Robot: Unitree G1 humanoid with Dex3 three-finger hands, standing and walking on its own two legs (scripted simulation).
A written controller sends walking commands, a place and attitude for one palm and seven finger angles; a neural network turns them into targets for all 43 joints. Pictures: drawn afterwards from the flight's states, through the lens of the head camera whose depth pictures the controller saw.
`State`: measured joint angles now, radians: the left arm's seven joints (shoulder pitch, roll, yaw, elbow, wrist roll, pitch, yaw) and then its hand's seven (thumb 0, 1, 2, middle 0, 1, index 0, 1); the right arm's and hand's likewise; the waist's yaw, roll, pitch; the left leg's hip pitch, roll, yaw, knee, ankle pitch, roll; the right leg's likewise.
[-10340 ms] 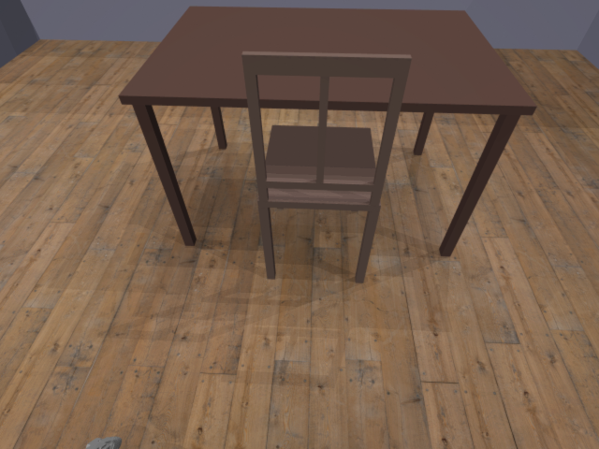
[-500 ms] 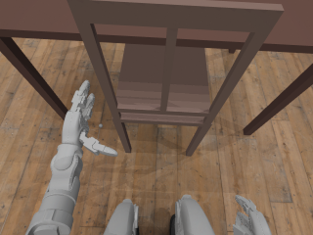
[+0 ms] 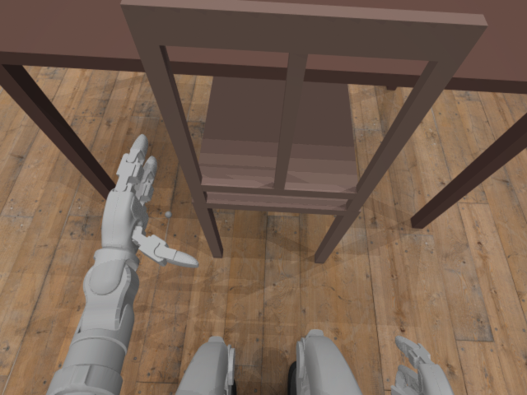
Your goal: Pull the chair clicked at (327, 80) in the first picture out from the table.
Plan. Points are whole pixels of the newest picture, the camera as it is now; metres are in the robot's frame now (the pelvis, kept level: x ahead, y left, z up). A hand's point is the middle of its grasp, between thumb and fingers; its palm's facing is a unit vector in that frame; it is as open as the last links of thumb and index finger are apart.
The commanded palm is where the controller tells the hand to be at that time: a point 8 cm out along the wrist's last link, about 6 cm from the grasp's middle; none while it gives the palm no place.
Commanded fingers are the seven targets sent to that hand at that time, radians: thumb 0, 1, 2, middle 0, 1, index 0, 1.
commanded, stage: aim the fingers beside a spindle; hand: left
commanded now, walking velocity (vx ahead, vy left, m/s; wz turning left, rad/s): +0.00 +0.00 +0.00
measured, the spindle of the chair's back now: (286, 136) +0.51 -0.03 +0.03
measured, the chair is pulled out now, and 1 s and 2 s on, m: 0.00 0.00 0.00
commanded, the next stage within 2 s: push the fingers through the gap in 1.04 s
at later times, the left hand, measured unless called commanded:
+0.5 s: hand (171, 221) +0.36 +0.14 +0.02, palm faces -0.04 -1.00 -0.03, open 16.9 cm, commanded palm +0.34 +0.19 +0.02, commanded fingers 0.00 -0.50 0.30 -0.06 -0.08 -0.06 -0.08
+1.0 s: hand (180, 223) +0.35 +0.13 +0.02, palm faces -0.06 -1.00 -0.03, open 16.9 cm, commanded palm +0.34 +0.19 +0.02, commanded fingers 0.00 -0.50 0.30 -0.06 -0.08 -0.06 -0.08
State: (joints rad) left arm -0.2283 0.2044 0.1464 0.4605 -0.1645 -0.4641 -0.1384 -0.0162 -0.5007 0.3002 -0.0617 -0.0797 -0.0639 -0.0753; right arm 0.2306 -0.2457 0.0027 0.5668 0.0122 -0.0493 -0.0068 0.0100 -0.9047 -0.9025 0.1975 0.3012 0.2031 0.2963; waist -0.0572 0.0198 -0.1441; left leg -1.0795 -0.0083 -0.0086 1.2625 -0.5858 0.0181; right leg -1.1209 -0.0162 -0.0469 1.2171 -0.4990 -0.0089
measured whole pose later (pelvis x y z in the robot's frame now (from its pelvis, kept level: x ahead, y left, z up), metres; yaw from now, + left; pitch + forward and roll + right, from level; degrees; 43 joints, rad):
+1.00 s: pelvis +0.00 -0.01 +0.00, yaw +0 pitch +22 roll -1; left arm -0.19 0.18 0.10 0.46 -0.15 -0.48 -0.12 -0.02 -0.50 0.30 -0.06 -0.08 -0.06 -0.08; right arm 0.23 -0.25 0.00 0.57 0.01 -0.04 -0.01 0.01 -0.90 -0.90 0.20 0.30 0.20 0.30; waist -0.06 0.02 -0.15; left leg -1.06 -0.01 -0.01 1.25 -0.58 0.01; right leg -1.10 -0.01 -0.05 1.21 -0.50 -0.02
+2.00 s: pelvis +0.00 +0.00 -0.01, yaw -1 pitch +26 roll -2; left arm -0.59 0.25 0.24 0.81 -0.11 -0.48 -0.11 -0.02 -0.50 0.30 -0.06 -0.08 -0.06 -0.08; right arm 0.27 -0.25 0.01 0.62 -0.01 -0.02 0.00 0.01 -0.90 -0.90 0.20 0.30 0.20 0.30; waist -0.12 0.03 -0.15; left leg -1.15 0.00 0.00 1.28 -0.58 0.02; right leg -1.19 -0.01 -0.04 1.22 -0.48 0.00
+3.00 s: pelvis +0.00 +0.01 -0.01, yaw -1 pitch +27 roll -2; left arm -0.76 0.29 0.28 1.00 -0.08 -0.52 -0.11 -0.02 -0.50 0.30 -0.09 -0.18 -0.10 -0.18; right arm 0.28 -0.25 0.01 0.61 -0.03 0.03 0.03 0.01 -0.91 -0.90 0.20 0.30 0.20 0.30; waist -0.15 0.03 -0.14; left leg -1.19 0.00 -0.01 1.30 -0.58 0.02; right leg -1.22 0.00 -0.05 1.23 -0.48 0.00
